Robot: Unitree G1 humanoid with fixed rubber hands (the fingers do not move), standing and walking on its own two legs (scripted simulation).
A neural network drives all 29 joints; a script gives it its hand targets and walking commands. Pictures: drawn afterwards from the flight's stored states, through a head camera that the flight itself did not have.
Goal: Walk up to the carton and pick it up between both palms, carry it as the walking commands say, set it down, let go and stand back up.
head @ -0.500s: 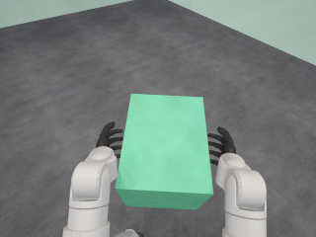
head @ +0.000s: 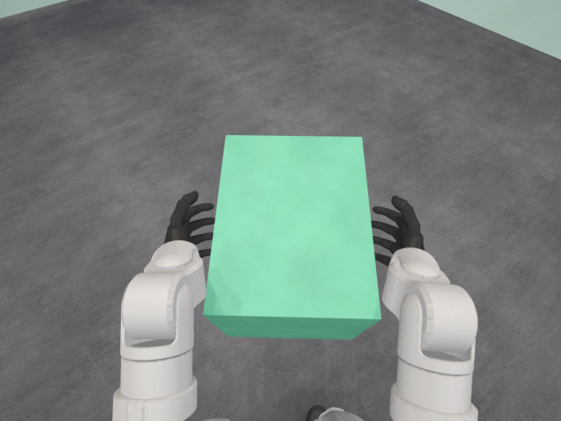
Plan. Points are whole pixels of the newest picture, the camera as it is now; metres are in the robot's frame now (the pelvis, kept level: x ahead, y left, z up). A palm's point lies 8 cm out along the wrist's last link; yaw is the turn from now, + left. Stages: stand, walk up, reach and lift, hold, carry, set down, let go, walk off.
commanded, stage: carry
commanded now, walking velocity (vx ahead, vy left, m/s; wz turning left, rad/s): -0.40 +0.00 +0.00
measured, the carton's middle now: (291, 242) +0.37 -0.02 +0.02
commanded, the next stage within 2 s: none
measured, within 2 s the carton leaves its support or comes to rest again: neither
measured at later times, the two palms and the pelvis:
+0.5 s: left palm out of the picture +0.03 +0.14 +0.10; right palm out of the picture +0.05 -0.13 +0.09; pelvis -0.25 -0.01 -0.01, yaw +1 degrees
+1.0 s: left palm out of the picture -0.23 +0.17 +0.10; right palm out of the picture -0.20 -0.11 +0.11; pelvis -0.48 +0.00 +0.01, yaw +4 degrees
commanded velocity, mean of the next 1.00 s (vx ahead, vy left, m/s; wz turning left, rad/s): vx -0.23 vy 0.00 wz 0.00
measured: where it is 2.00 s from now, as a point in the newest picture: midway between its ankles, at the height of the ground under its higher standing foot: outside the picture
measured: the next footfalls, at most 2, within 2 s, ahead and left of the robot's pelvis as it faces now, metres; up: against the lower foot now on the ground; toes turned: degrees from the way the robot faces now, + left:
left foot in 0.12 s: -0.11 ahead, +0.15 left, +0.00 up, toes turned +5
right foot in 0.48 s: -0.23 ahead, -0.12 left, +0.00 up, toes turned -3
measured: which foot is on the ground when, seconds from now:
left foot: up 0.00-0.10, down 0.12-0.48, up 0.50-0.82, down 0.84-1.00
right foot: down 0.00-0.12, up 0.14-0.46, down 0.48-0.84, up 0.86-1.00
